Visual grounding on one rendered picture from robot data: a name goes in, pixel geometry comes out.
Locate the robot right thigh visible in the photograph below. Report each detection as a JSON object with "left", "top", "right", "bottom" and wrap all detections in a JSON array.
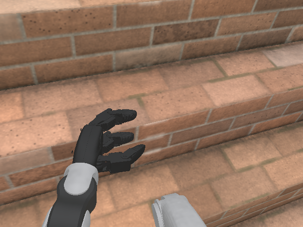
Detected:
[{"left": 151, "top": 193, "right": 207, "bottom": 227}]

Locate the left robot hand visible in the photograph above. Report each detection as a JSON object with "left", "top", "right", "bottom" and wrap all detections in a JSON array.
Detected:
[{"left": 71, "top": 108, "right": 145, "bottom": 174}]

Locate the left robot forearm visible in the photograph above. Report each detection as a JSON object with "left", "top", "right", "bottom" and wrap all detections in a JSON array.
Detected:
[{"left": 42, "top": 163, "right": 98, "bottom": 227}]

